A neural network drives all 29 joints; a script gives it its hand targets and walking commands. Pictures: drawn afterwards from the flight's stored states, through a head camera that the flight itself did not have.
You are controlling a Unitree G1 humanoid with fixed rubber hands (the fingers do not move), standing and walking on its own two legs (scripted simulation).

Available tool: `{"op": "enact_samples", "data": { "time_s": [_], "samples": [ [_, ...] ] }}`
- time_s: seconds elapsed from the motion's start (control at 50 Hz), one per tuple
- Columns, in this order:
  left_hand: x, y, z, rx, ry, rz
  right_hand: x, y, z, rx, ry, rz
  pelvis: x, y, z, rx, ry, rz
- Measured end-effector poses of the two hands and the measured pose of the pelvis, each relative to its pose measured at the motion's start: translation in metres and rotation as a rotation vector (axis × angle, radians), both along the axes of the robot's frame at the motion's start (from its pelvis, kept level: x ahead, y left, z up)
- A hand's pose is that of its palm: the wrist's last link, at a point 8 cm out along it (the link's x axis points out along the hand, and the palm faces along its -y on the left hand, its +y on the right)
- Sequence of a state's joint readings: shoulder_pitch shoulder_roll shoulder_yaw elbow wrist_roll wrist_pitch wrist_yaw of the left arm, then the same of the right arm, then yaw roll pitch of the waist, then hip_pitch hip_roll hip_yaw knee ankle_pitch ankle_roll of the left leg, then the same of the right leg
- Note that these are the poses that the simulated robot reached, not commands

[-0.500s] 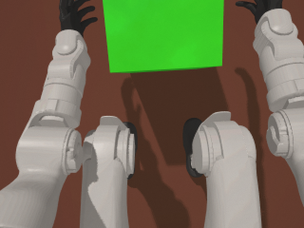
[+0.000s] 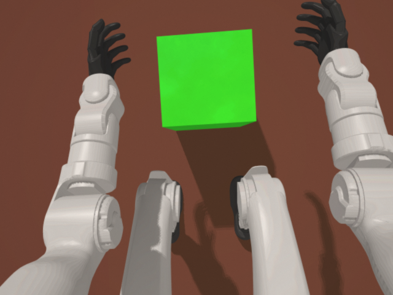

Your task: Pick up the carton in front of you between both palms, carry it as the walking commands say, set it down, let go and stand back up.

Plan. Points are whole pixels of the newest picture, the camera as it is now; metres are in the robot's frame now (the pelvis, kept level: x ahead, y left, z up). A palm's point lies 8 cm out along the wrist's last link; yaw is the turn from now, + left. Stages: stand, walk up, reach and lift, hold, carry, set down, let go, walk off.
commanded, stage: set down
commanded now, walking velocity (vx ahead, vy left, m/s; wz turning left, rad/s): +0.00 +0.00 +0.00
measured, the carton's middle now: (206, 90) +0.50 -0.02 -0.36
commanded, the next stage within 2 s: let go in 0.46 s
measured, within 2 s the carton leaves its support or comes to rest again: neither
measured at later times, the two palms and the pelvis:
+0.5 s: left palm (41, 39) +0.49 +0.17 +0.04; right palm out of the picture +0.51 -0.24 +0.04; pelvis +0.03 +0.00 +0.14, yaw -1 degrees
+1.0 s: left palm out of the picture +0.38 +0.21 +0.16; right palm out of the picture +0.38 -0.24 +0.15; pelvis +0.10 +0.00 +0.25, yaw -2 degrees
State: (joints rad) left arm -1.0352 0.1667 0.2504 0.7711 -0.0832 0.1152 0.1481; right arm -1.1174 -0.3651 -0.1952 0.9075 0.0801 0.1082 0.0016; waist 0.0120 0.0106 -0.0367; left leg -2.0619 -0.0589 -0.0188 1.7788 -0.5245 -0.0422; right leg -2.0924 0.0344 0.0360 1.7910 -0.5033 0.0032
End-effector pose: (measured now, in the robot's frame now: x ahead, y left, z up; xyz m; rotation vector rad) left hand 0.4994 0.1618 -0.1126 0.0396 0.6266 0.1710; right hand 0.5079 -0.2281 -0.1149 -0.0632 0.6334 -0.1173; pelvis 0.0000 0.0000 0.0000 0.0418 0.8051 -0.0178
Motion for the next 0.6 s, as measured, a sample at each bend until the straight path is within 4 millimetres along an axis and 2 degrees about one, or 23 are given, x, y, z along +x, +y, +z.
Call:
{"op": "enact_samples", "data": {
  "time_s": [0.4, 0.52, 0.6],
  "samples": [
    [-0.003, 0.004, 0.124, -0.001, -0.005, -0.012, 0.0, -0.007, 0.127, 0.003, 0.0, 0.018, 0.023, -0.003, 0.111, -0.005, -0.002, -0.013],
    [-0.006, 0.006, 0.154, 0.005, 0.008, -0.026, -0.002, -0.008, 0.156, -0.005, 0.013, 0.02, 0.031, -0.003, 0.142, -0.01, -0.018, -0.014],
    [-0.013, 0.007, 0.17, 0.031, 0.029, -0.061, -0.012, -0.009, 0.172, -0.04, 0.037, 0.027, 0.039, -0.003, 0.161, -0.013, -0.036, -0.015]
  ]
}}
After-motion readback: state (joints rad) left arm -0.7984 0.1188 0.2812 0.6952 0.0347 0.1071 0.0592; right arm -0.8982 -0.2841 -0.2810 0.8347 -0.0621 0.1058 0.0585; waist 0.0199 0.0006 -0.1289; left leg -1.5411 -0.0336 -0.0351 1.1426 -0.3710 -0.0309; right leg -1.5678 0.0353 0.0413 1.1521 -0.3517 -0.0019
